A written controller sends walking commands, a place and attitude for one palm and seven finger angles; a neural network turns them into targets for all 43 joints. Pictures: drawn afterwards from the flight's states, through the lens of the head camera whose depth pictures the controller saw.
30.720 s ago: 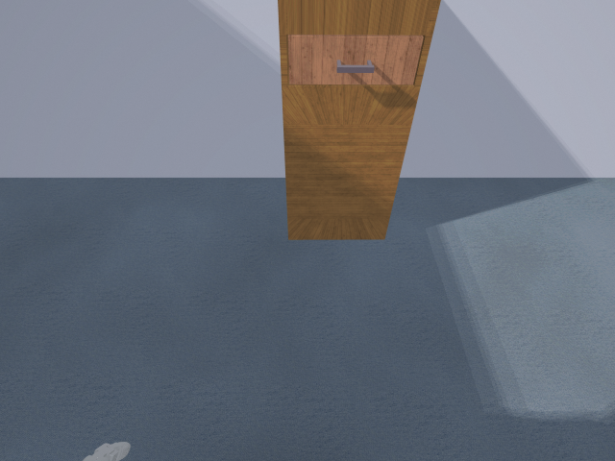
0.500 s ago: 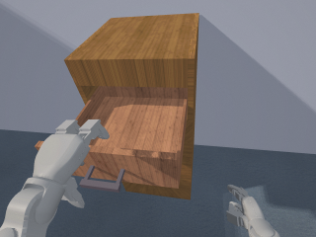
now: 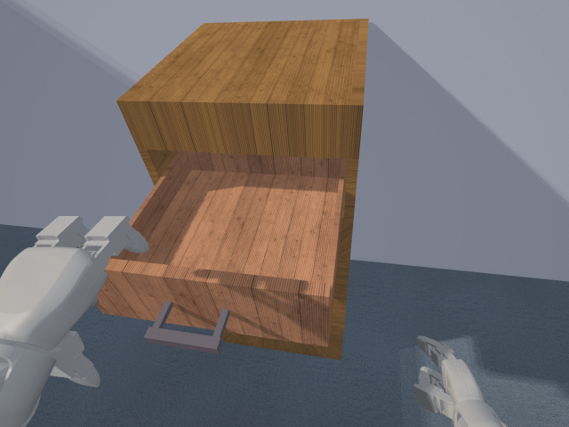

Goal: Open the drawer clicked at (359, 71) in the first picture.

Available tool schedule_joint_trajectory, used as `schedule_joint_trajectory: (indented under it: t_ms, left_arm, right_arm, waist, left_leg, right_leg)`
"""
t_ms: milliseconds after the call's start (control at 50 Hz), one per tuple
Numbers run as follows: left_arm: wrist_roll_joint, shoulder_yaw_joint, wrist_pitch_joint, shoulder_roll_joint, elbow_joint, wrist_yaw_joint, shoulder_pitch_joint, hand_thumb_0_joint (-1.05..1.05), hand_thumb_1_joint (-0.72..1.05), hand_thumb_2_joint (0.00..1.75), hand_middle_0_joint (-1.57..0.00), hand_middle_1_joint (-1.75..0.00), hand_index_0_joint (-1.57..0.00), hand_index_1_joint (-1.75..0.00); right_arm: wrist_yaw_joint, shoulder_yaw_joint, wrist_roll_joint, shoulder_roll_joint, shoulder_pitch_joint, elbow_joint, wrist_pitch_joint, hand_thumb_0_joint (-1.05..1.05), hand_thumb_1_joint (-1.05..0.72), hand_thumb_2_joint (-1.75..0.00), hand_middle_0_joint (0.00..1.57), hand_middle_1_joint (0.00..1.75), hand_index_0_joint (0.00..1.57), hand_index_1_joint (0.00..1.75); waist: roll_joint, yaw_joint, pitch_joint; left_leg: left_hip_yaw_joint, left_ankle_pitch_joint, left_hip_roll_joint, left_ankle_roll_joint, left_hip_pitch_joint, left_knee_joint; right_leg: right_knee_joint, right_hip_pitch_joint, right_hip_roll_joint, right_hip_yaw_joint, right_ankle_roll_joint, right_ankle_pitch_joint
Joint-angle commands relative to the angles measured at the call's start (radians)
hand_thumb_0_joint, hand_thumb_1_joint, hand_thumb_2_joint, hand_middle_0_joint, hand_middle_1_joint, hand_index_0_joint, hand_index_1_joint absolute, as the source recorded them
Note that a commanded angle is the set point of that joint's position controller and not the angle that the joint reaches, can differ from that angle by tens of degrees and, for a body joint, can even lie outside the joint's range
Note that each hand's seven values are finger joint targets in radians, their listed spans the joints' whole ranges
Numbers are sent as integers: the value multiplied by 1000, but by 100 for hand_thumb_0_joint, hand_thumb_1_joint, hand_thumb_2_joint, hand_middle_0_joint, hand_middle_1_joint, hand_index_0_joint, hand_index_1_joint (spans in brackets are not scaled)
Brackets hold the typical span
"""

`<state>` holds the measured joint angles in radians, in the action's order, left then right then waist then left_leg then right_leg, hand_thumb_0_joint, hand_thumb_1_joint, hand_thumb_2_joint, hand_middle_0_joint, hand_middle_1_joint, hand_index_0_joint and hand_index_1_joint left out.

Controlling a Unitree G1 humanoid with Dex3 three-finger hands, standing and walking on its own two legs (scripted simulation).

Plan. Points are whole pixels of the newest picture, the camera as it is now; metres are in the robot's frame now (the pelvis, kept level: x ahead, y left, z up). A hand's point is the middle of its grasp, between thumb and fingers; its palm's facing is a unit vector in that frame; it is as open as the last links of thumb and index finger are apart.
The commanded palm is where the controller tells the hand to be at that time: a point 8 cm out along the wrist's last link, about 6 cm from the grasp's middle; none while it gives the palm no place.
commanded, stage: draw the hand back to the body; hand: left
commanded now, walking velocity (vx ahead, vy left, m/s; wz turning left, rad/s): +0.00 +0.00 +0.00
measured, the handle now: (189, 326) +0.24 +0.18 +0.03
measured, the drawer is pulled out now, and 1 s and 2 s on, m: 0.28 0.28 0.28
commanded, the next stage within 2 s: step back with the hand held close in 0.98 s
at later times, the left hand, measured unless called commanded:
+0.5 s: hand (101, 271) +0.21 +0.22 +0.20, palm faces +0.36 -0.84 -0.41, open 11.2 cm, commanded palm +0.15 +0.27 +0.22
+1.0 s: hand (100, 280) +0.20 +0.21 +0.20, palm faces +0.42 -0.81 -0.41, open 7.6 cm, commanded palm +0.15 +0.26 +0.22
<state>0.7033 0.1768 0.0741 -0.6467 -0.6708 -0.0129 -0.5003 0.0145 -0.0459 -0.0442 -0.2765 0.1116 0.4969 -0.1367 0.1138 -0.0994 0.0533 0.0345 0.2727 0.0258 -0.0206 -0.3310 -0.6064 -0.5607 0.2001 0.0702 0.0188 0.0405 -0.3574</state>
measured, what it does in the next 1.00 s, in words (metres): stands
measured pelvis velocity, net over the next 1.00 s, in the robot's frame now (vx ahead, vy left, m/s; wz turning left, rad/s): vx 0.02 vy -0.02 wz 0.02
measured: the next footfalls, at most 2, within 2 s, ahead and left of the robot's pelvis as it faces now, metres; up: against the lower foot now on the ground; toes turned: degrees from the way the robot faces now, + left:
none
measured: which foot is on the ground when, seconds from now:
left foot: down 0.00-1.00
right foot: down 0.00-1.00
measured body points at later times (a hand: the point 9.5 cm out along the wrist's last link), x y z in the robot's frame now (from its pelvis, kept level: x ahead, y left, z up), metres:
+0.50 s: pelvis +0.02 +0.00 +0.00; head +0.01 -0.02 +0.45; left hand +0.18 +0.26 +0.22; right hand +0.20 -0.21 -0.09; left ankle +0.03 +0.10 -0.73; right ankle -0.04 -0.10 -0.73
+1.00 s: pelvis +0.02 -0.02 +0.01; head +0.01 -0.05 +0.45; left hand +0.17 +0.25 +0.23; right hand +0.23 -0.23 -0.08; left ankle +0.03 +0.10 -0.73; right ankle -0.04 -0.10 -0.73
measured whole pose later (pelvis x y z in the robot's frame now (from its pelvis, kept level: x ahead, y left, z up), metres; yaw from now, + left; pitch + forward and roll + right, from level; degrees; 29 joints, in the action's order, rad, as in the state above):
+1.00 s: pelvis +0.02 -0.02 +0.01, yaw +1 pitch -2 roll +0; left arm -0.10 0.32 -0.11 -0.36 -0.58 0.11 -0.54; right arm -0.07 -0.02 -0.04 -0.22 0.17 0.60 0.08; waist 0.07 -0.06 0.02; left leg 0.06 0.27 0.03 0.00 -0.22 -0.53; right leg -0.48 0.09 0.07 0.00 0.07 -0.36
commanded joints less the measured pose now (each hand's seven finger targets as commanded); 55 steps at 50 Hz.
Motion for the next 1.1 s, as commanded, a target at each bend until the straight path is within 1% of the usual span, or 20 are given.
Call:
schedule_joint_trajectory:
  t_ms: [0, 20, 40, 60, 80, 140, 160, 220, 260, 340, 440, 460, 580, 600, 720, 760, 840, 860, 1060, 1080]
  left_arm:
    - [-692, 152, -126, 145, -60, 95, 82, 0, -43, 33, -29, -115, -29, -115]
    - [-696, 123, -142, 190, -34, 102, 26, 0, -40, 34, -29, -113, -29, -113]
    - [-752, 140, -163, 170, -130, 109, 44, 0, -36, 36, -29, -111, -29, -111]
    - [-770, 179, -187, 117, -183, 122, 88, 0, -32, 37, -29, -109, -29, -109]
    - [-763, 125, -223, 166, -246, 127, 137, 0, -29, 39, -29, -107, -29, -107]
    - [-771, 138, -253, 138, -306, 149, 114, 0, -18, 43, -28, -100, -28, -100]
    - [-770, 179, -251, 99, -297, 160, 115, 0, -15, 45, -27, -98, -27, -98]
    - [-774, 169, -259, 148, -221, 156, 53, 0, -5, 50, -27, -91, -27, -91]
    - [-779, 198, -255, 134, -206, 150, 46, 0, 2, 52, -26, -86, -26, -86]
    - [-798, 200, -252, 165, -135, 134, 10, 0, 17, 58, -25, -77, -25, -77]
    - [-804, 249, -258, 123, -149, 135, 2, 0, 34, 66, -24, -66, -24, -66]
    - [-804, 258, -259, 110, -163, 137, 14, 0, 37, 68, -24, -64, -24, -64]
    - [-798, 283, -255, 95, -157, 147, 1, 0, 58, 76, -22, -50, -22, -50]
    - [-802, 292, -249, 94, -135, 149, -10, 0, 62, 78, -22, -48, -22, -48]
    - [-809, 282, -239, 113, -68, 139, 18, 0, 83, 87, -21, -34, -21, -34]
    - [-810, 268, -240, 116, -97, 138, 39, 0, 90, 90, -20, -30, -20, -30]
    - [-810, 269, -246, 104, -123, 139, 31, 0, 90, 90, -20, -30, -20, -30]
    - [-809, 281, -246, 91, -133, 141, 42, 0, 90, 90, -20, -30, -20, -30]
    - [-816, 292, -242, 104, -71, 137, 30, 0, 90, 90, -20, -30, -20, -30]
    - [-796, 473, -294, -93, -174, 147, 213, 0, 90, 90, -20, -30, -20, -30]
  right_arm:
    - [-45, 39, -3, -23, -69, -159, 175, 0, -90, -90, 20, 30, 20, 30]
    - [-50, 34, 4, -24, -79, -151, 189, 0, -90, -90, 20, 30, 20, 30]
    - [-63, 37, 2, -27, -81, -160, 196, 0, -90, -90, 20, 30, 20, 30]
    - [-74, 40, 2, -41, -102, -149, 222, 0, -90, -90, 20, 30, 20, 30]
    - [-79, 29, 14, -25, -87, -158, 247, 0, -90, -90, 20, 30, 20, 30]
    - [-87, 27, 18, -26, -72, -138, 301, 0, -90, -90, 20, 30, 20, 30]
    - [-91, 24, 22, -32, -67, -117, 315, 0, -90, -90, 20, 30, 20, 30]
    - [-79, 20, 26, -21, -41, -82, 323, 0, -90, -90, 20, 30, 20, 30]
    - [-74, 30, 21, -23, -36, -75, 324, 0, -90, -90, 20, 30, 20, 30]
    - [-67, 43, 14, -28, -45, -75, 297, 0, -90, -90, 20, 30, 20, 30]
    - [-77, 55, 10, -34, -59, -77, 282, 0, -90, -90, 20, 30, 20, 30]
    - [-80, 55, 10, -38, -64, -72, 285, 0, -90, -90, 20, 30, 20, 30]
    - [-86, 57, 9, -34, -50, -53, 288, 0, -90, -90, 20, 30, 20, 30]
    - [-87, 58, 6, -30, -53, -55, 286, 0, -90, -90, 20, 30, 20, 30]
    - [-89, 61, 3, -36, -62, -52, 263, 0, -90, -90, 20, 30, 20, 30]
    - [-92, 63, 4, -38, -70, -58, 266, 0, -90, -90, 20, 30, 20, 30]
    - [-89, 59, 5, -35, -74, -68, 270, 0, -90, -90, 20, 30, 20, 30]
    - [-91, 59, 6, -37, -76, -63, 272, 0, -90, -90, 20, 30, 20, 30]
    - [-94, 62, 5, -30, -86, -56, 260, 0, -90, -90, 20, 30, 20, 30]
    - [-82, 73, 5, -70, -11, -79, 248, 0, -90, -90, 20, 30, 20, 30]
  waist:
    - [-194, 83, 9]
    - [-136, 80, -39]
    - [-189, 68, -1]
    - [-148, 67, 0]
    - [-127, 60, 57]
    - [-18, 46, 69]
    - [44, 42, 42]
    - [68, 46, 8]
    - [59, 45, 23]
    - [-83, 53, 14]
    - [-117, 49, 75]
    - [-79, 47, 77]
    - [-24, 53, 77]
    - [-62, 51, 70]
    - [-90, 56, 19]
    - [-50, 54, 23]
    - [-74, 48, 50]
    - [-43, 46, 48]
    - [-64, 49, 10]
    - [-81, 84, -65]
  left_leg:
    - [-3, -95, -68, -16, 241, 82]
    - [1, -51, -58, -13, 222, 101]
    - [16, -56, -63, -11, 224, 121]
    - [13, -37, -65, -10, 225, 118]
    - [19, -52, -53, -13, 231, 126]
    - [16, -118, -55, -8, 237, 129]
    - [22, -123, -56, -4, 220, 128]
    - [25, -179, -52, 5, 197, 133]
    - [27, -224, -61, 11, 205, 126]
    - [21, -224, -68, 6, 203, 129]
    - [4, -240, -59, -2, 231, 118]
    - [2, -255, -56, -2, 235, 113]
    - [-4, -296, -49, 0, 255, 102]
    - [-6, -295, -49, -2, 248, 101]
    - [-10, -264, -43, -7, 240, 102]
    - [-13, -266, -38, -9, 243, 101]
    - [-11, -259, -39, -10, 249, 107]
    - [-11, -266, -36, -8, 248, 103]
    - [-23, -227, -33, -10, 239, 102]
    - [19, -206, -46, -34, 182, 51]
  right_leg:
    - [117, 114, -54, -40, -21, 186]
    - [135, 129, -46, -51, -15, 132]
    - [142, 106, -61, -51, -22, 112]
    - [143, 112, -63, -34, -23, 98]
    - [138, 82, -69, -44, -19, 99]
    - [138, 59, -82, -27, -10, 156]
    - [142, 57, -79, -21, -3, 163]
    - [133, 41, -74, -45, 4, 216]
    - [129, 23, -73, -45, 4, 249]
    - [131, 34, -71, -56, -10, 259]
    - [142, 13, -79, -45, -18, 304]
    - [144, 7, -80, -38, -15, 322]
    - [149, 15, -81, -43, -17, 367]
    - [150, 10, -83, -43, -20, 380]
    - [164, 31, -83, -42, -27, 383]
    - [165, 18, -88, -32, -24, 395]
    - [163, 6, -92, -32, -27, 388]
    - [168, 0, -91, -27, -23, 400]
    - [189, 14, -94, -21, -30, 396]
    - [257, 103, -157, 119, -34, 504]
